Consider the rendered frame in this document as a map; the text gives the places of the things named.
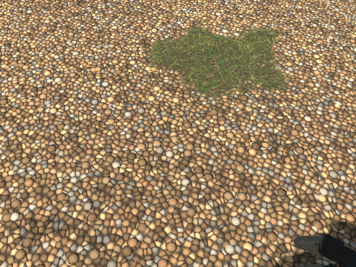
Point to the robot right hand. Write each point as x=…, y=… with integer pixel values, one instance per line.
x=329, y=247

